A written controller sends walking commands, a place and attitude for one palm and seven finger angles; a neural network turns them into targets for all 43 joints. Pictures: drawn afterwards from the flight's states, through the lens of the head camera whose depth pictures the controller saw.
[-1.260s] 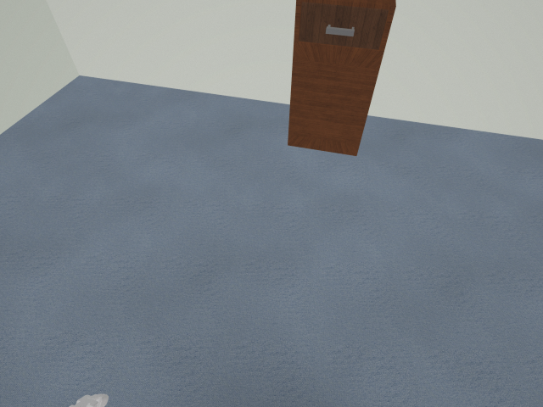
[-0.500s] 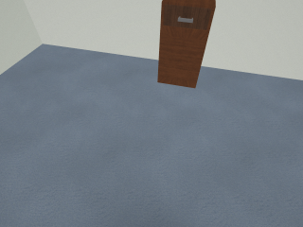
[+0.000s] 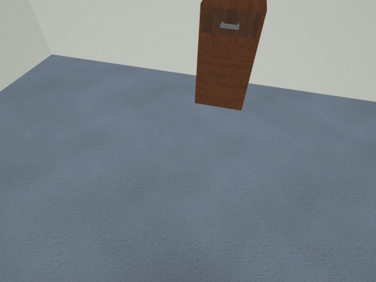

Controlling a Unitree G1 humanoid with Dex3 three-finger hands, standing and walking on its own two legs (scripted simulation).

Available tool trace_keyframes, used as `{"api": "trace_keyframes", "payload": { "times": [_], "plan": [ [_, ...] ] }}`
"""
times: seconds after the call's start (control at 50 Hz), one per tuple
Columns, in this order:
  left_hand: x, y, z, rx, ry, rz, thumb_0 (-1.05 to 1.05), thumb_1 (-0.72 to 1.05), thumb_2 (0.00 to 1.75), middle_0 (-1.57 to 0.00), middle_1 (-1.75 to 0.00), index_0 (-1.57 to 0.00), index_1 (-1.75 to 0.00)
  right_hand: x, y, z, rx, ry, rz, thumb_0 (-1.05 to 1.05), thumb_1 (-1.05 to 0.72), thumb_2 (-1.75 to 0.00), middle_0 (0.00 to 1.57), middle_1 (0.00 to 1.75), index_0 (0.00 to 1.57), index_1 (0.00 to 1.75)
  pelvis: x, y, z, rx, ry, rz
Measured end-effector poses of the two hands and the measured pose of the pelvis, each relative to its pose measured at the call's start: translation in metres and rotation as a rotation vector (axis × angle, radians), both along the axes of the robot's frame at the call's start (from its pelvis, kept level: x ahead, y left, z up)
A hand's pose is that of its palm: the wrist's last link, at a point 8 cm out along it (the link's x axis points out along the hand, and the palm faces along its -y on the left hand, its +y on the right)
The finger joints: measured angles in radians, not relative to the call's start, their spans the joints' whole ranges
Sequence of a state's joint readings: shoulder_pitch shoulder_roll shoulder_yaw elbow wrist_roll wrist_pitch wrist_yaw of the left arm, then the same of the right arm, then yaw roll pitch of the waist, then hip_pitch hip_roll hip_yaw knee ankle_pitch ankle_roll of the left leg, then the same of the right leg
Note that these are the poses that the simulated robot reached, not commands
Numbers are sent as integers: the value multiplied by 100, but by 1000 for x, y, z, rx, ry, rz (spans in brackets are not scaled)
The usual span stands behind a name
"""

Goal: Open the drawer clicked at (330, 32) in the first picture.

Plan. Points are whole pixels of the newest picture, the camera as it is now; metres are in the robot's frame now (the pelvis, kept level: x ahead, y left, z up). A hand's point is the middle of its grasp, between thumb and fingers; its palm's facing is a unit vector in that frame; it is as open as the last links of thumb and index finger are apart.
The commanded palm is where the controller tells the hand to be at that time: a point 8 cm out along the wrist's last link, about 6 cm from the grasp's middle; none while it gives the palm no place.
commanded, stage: look at it before walking up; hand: left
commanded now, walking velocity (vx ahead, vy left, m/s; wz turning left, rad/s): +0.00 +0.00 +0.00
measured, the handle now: (230, 25) +1.61 -0.19 -0.08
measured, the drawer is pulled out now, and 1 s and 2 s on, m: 0.00 0.00 0.00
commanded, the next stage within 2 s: walk to a spot facing it in 0.18 s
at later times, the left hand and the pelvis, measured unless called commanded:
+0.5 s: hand out of the picture +0.04 +0.22 -0.18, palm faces -0.04 -0.97 -0.24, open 7.4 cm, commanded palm none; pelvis +0.02 +0.00 -0.01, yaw -3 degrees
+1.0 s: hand out of the picture +0.12 +0.15 -0.18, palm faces -0.10 -0.98 -0.14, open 7.4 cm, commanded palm none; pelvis +0.18 -0.01 -0.01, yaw -12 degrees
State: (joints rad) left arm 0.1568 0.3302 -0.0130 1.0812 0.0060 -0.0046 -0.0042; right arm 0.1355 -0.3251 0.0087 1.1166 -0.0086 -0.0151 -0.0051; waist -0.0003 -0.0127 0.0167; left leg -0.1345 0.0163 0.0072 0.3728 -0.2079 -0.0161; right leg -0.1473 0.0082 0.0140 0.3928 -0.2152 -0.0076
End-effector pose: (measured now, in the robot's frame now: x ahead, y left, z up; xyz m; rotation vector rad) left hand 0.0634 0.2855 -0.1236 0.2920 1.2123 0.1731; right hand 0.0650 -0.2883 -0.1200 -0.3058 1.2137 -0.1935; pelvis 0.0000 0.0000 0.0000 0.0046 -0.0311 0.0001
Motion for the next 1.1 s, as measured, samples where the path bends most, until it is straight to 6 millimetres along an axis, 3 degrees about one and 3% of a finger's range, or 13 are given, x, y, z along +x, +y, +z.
{"api": "trace_keyframes", "payload": {
  "times": [0.36,0.56,0.66,0.72,0.8,0.94,1.04,1.1],
  "plan": [
    [-13,2,-1,8,30,18,1,90,90,-20,-29,-20,-30,2,3,-2,4,1,3,0,-91,-89,21,30,20,30,1,1,0,-1,-1,-7],
    [-32,-35,-32,-100,170,15,1,91,90,-20,-29,-20,-30,-33,30,-30,84,66,-118,0,-91,-89,21,30,20,30,33,-1,-16,7,20,-90],
    [-9,-64,-39,-121,210,-18,1,91,90,-20,-29,-20,-30,-59,33,-48,130,148,-219,0,-91,-89,21,30,20,30,60,-16,-26,4,13,-137],
    [7,-78,-38,-126,160,6,1,91,90,-20,-29,-20,-30,-58,33,-49,148,228,-226,1,-91,-89,21,30,20,30,76,-24,-25,-8,15,-128],
    [15,-91,-28,-133,196,13,1,91,90,-20,-29,-20,-30,-13,30,-38,155,186,-227,1,-91,-89,21,30,20,30,101,-27,-14,-6,25,-149],
    [40,-92,-22,-150,321,-7,1,90,90,-20,-29,-20,-30,118,32,-23,168,-51,-216,1,-91,-89,20,30,20,30,155,-20,-8,-9,39,-198],
    [85,-72,-39,-151,357,0,1,90,90,-20,-30,-20,-30,212,42,-20,144,-177,-172,1,-91,-89,20,30,20,30,208,-7,-21,-21,27,-223],
    [129,-56,-54,-144,358,-31,1,90,90,-20,-30,-20,-30,242,47,-24,113,-231,-189,0,-91,-89,20,30,20,30,237,1,-32,-19,14,-258]
  ]
}}
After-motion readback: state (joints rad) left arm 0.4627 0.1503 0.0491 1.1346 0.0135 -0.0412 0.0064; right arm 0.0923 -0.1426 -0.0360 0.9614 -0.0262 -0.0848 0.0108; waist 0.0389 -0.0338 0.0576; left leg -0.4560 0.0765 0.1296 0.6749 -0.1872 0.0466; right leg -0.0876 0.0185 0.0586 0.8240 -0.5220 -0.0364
